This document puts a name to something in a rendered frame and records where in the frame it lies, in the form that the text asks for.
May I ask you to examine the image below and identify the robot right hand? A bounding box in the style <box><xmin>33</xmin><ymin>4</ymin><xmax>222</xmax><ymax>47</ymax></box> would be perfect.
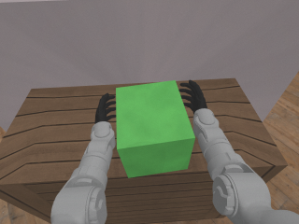
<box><xmin>179</xmin><ymin>80</ymin><xmax>207</xmax><ymax>114</ymax></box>

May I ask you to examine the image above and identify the robot left forearm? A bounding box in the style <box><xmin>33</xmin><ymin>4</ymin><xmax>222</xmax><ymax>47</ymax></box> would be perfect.
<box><xmin>50</xmin><ymin>121</ymin><xmax>116</xmax><ymax>223</ymax></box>

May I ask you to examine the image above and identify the robot right forearm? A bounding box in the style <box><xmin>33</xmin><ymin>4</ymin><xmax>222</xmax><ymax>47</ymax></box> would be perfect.
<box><xmin>192</xmin><ymin>108</ymin><xmax>271</xmax><ymax>204</ymax></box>

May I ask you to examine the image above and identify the left robot upper arm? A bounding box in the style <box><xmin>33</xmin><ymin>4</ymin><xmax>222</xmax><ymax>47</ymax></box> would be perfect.
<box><xmin>51</xmin><ymin>186</ymin><xmax>107</xmax><ymax>224</ymax></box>

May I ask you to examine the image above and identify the robot left hand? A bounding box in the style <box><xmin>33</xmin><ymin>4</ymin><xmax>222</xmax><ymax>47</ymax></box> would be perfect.
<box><xmin>94</xmin><ymin>93</ymin><xmax>117</xmax><ymax>124</ymax></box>

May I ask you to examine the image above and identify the right robot upper arm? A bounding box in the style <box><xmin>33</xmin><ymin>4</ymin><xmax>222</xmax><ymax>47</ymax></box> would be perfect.
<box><xmin>212</xmin><ymin>173</ymin><xmax>299</xmax><ymax>224</ymax></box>

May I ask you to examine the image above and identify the carton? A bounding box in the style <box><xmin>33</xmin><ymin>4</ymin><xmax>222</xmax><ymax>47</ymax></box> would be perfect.
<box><xmin>116</xmin><ymin>80</ymin><xmax>195</xmax><ymax>178</ymax></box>

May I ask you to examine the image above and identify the pedestal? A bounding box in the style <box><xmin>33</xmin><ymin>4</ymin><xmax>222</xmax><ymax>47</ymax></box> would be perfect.
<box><xmin>0</xmin><ymin>78</ymin><xmax>289</xmax><ymax>224</ymax></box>

